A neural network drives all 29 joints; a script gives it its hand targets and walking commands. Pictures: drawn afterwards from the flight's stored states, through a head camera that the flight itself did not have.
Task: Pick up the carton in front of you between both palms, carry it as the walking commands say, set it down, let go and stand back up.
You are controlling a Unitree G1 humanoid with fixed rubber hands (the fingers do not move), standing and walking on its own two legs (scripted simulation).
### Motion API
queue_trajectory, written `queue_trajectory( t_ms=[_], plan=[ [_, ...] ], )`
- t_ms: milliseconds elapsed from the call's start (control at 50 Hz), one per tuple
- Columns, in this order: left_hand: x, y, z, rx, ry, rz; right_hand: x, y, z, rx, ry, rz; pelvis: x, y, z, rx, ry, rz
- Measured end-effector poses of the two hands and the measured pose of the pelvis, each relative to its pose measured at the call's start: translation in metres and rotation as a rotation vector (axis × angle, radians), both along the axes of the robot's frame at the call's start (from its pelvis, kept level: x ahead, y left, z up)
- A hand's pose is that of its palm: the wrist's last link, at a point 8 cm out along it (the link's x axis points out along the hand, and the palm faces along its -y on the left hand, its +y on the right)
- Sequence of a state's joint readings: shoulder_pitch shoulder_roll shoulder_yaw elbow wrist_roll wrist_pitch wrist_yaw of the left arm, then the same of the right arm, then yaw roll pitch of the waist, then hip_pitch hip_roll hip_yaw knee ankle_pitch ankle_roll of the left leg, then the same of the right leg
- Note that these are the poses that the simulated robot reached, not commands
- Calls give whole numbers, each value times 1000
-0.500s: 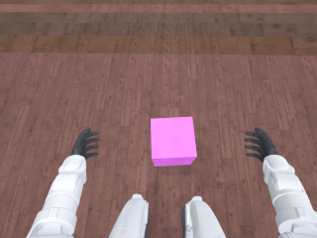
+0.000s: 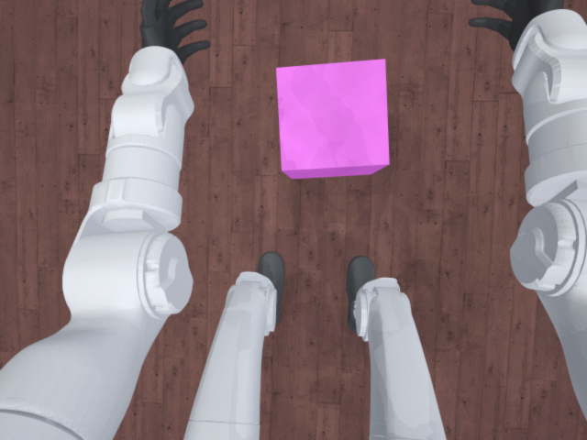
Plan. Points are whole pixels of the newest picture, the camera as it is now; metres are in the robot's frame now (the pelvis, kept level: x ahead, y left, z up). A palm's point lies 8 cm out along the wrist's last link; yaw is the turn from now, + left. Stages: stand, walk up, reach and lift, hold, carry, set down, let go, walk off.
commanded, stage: reach and lift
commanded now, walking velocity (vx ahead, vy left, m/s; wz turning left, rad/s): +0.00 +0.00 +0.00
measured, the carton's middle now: (330, 129) +0.54 -0.01 -0.52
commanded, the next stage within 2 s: none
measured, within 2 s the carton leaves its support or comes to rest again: leaves its support in 1.78 s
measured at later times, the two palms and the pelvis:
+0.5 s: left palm (221, 109) +0.52 +0.18 -0.31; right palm (451, 100) +0.54 -0.20 -0.31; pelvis +0.00 +0.01 -0.15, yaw +1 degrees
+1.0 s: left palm (244, 128) +0.52 +0.18 -0.46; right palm (417, 119) +0.55 -0.19 -0.46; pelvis -0.03 +0.01 -0.28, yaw +2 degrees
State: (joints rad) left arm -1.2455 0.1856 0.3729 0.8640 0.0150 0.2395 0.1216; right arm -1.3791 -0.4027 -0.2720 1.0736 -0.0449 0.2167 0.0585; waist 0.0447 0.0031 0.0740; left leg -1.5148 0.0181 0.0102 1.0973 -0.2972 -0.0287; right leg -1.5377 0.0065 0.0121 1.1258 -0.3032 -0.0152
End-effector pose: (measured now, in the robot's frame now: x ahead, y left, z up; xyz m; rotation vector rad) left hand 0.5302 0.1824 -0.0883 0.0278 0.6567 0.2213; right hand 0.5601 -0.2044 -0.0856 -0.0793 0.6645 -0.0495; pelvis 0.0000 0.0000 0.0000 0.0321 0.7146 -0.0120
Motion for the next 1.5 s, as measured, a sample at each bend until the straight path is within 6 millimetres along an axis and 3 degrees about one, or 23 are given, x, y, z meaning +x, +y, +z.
queue_trajectory(
  t_ms=[120, 220, 320, 480, 620, 740, 940, 1040, 1280, 1420, 1500],
  plan=[
    [7, -3, -28, -2, -3, 2, 11, 3, -26, 2, -9, -3, 18, -2, -1, 4, 89, 3],
    [3, -1, -64, -7, 14, 5, 5, 8, -62, 11, 12, -22, 29, -1, -17, 6, 161, 3],
    [-1, -2, -115, -11, 33, -5, -7, 7, -117, 3, 39, -47, 29, 4, -56, 5, 213, 4],
    [-6, -1, -209, -4, 35, -18, -18, 1, -213, -19, 26, -62, 8, 13, -139, 9, 192, 6],
    [-8, 0, -265, -7, 31, -14, -14, 4, -268, -19, 9, -58, -15, 15, -205, 11, 87, 7],
    [-9, -3, -304, -17, 61, -16, -13, 11, -305, -9, 42, -54, -28, 13, -239, 12, 3, 13],
    [-8, -6, -365, -19, 94, -27, -13, 14, -369, -10, 70, -40, -30, 8, -271, 17, -78, 17],
    [-6, -10, -374, -21, 77, -36, -12, 15, -379, -11, 58, -35, -24, 6, -280, 17, -100, 19],
    [-9, -22, -359, -27, 79, -49, -16, 17, -361, 3, 54, -31, -23, 8, -279, 20, -80, 11],
    [-8, -39, -360, -54, 75, -87, -16, 41, -364, 25, 57, 18, -28, 8, -274, 21, -85, 15],
    [-8, -41, -361, -52, 69, -54, -15, 42, -363, 7, 58, 5, -30, 8, -274, 20, -100, 17]
  ],
)
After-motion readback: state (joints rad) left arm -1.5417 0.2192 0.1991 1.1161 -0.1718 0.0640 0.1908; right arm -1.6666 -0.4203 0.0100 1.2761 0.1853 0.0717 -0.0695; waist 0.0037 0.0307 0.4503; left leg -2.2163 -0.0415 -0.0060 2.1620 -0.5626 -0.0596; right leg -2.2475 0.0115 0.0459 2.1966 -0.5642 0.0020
